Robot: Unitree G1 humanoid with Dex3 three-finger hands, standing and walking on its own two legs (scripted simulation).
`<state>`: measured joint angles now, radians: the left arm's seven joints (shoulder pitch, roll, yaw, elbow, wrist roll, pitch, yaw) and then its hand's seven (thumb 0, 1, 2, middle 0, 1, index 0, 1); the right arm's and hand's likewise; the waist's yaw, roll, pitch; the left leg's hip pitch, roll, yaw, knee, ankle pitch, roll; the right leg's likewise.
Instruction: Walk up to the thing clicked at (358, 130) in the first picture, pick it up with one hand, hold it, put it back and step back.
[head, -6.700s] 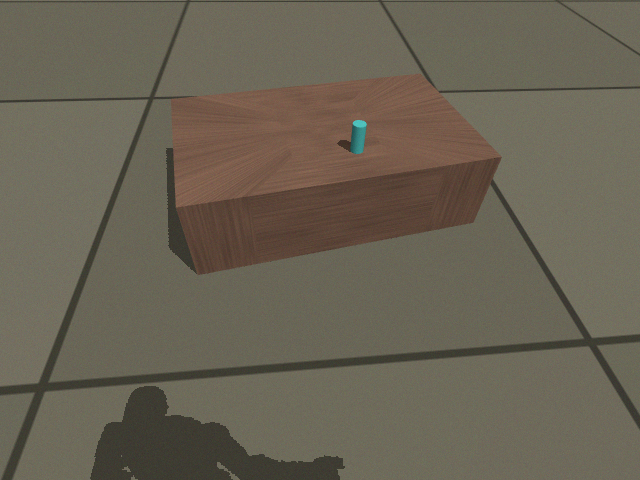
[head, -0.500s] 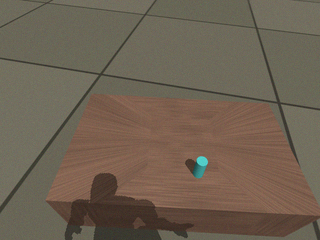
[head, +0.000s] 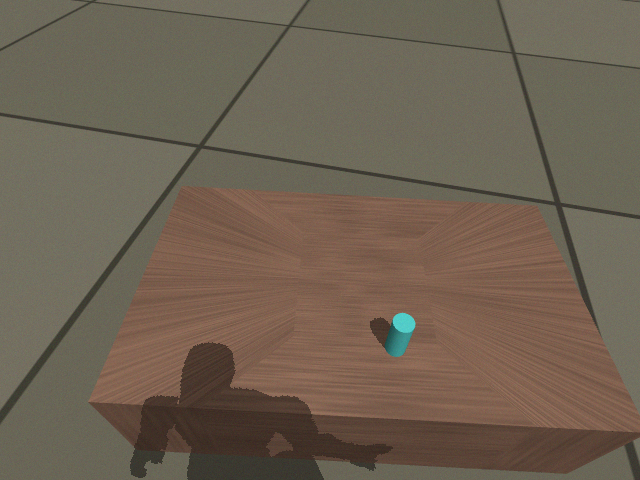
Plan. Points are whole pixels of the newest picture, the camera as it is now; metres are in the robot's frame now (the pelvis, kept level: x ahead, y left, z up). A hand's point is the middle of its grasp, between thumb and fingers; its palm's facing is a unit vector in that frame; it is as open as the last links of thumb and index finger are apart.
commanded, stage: stand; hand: right
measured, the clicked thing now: (399, 335) +0.53 -0.20 -0.36
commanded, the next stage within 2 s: go down in 0.08 s
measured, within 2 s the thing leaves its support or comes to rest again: neither
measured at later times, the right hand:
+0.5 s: hand out of the picture +0.14 -0.26 -0.15, palm faces +0.02 +0.94 -0.35, open 12.9 cm
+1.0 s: hand out of the picture +0.13 -0.27 -0.15, palm faces +0.05 +0.95 -0.32, open 17.4 cm
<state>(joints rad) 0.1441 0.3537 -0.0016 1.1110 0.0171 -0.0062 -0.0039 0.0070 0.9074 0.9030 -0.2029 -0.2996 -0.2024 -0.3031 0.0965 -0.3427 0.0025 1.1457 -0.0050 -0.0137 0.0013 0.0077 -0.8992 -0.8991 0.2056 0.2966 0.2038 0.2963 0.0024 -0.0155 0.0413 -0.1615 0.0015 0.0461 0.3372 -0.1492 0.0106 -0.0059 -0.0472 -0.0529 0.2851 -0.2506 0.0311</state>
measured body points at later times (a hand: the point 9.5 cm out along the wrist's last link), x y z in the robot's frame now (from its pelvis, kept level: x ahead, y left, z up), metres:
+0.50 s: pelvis -0.01 -0.01 -0.01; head +0.03 -0.01 +0.44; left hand +0.09 +0.25 -0.13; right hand +0.14 -0.31 -0.13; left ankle +0.02 +0.11 -0.75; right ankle -0.06 -0.13 -0.75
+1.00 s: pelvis +0.00 -0.03 -0.04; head +0.03 -0.04 +0.41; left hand +0.16 +0.21 -0.12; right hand +0.13 -0.32 -0.13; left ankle +0.02 +0.11 -0.75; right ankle -0.06 -0.13 -0.75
